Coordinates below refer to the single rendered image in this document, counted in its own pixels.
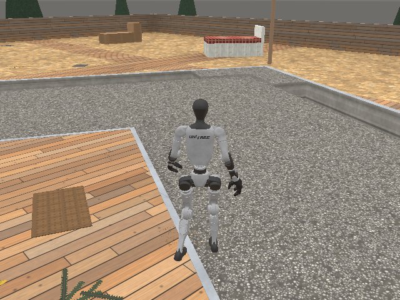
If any robot left foot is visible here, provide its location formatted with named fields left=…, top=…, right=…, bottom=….
left=174, top=247, right=187, bottom=261

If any humanoid robot torso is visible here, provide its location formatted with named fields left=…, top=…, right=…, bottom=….
left=186, top=123, right=215, bottom=188

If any right robot hand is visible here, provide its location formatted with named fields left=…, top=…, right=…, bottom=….
left=228, top=178, right=243, bottom=196

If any robot left forearm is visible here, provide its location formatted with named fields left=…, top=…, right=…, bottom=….
left=167, top=149, right=177, bottom=166

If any right robot upper arm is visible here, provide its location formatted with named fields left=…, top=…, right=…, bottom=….
left=213, top=126, right=230, bottom=163

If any left robot upper arm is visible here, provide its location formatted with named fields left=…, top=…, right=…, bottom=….
left=170, top=126, right=187, bottom=158

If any left robot hand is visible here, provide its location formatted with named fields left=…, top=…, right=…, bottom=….
left=167, top=162, right=182, bottom=173

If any robot right forearm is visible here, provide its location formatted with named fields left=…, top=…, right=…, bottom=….
left=224, top=153, right=239, bottom=182

